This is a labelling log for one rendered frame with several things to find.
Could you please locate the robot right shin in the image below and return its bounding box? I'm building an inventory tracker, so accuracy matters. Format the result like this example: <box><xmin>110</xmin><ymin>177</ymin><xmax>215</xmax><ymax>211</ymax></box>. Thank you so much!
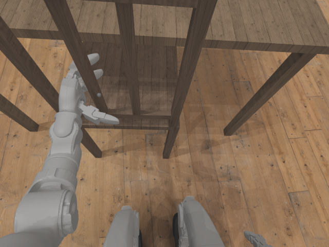
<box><xmin>178</xmin><ymin>196</ymin><xmax>194</xmax><ymax>247</ymax></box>

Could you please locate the robot left upper arm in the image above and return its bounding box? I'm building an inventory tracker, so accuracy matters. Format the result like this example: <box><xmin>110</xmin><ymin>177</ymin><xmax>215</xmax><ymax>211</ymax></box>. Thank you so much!
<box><xmin>0</xmin><ymin>189</ymin><xmax>79</xmax><ymax>247</ymax></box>

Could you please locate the robot right hand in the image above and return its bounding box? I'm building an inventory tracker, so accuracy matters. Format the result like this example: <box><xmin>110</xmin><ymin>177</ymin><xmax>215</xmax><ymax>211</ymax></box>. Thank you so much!
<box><xmin>244</xmin><ymin>231</ymin><xmax>272</xmax><ymax>247</ymax></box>

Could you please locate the left robot thigh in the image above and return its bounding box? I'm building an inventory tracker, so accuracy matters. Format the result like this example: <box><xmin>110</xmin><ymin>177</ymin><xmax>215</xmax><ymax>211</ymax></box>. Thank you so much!
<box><xmin>103</xmin><ymin>209</ymin><xmax>139</xmax><ymax>247</ymax></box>

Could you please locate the robot left forearm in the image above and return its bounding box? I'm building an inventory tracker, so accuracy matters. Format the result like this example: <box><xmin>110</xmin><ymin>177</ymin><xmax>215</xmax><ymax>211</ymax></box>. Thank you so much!
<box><xmin>14</xmin><ymin>111</ymin><xmax>83</xmax><ymax>233</ymax></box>

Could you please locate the chair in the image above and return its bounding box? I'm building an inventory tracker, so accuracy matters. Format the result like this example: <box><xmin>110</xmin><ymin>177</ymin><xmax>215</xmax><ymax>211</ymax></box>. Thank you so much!
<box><xmin>0</xmin><ymin>0</ymin><xmax>217</xmax><ymax>159</ymax></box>

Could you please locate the table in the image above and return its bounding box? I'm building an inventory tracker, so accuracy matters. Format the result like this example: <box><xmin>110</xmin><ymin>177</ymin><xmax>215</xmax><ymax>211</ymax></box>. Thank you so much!
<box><xmin>0</xmin><ymin>0</ymin><xmax>329</xmax><ymax>136</ymax></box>

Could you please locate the robot left hand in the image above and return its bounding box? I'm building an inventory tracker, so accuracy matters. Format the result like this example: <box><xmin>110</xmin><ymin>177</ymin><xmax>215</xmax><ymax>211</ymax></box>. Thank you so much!
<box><xmin>59</xmin><ymin>53</ymin><xmax>119</xmax><ymax>125</ymax></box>

